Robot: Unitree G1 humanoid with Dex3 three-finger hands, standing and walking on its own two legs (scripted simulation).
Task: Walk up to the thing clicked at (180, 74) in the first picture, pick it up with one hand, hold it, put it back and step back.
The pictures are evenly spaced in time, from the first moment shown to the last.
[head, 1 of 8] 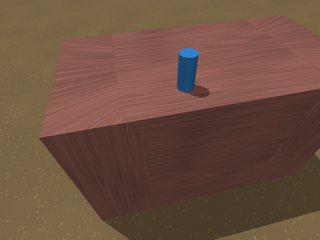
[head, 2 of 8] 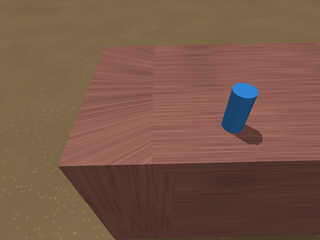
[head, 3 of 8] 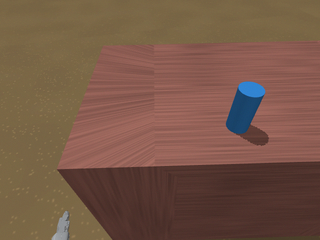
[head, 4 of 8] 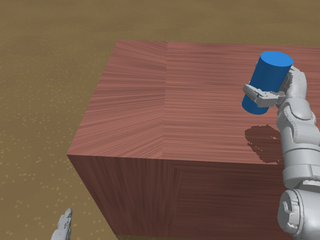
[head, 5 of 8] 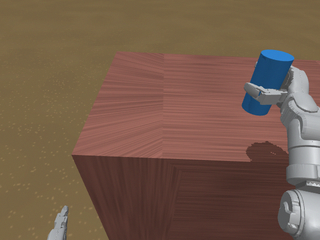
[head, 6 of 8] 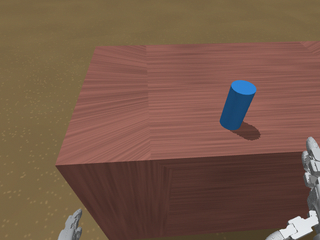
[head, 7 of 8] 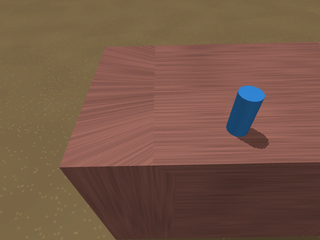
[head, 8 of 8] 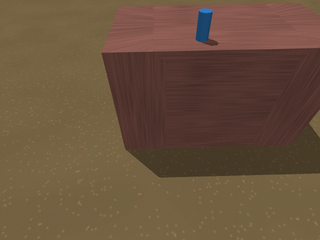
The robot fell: no
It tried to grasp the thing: yes
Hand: right
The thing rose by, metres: 0.25
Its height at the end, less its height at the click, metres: +0.00
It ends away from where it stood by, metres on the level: 0.01
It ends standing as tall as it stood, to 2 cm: yes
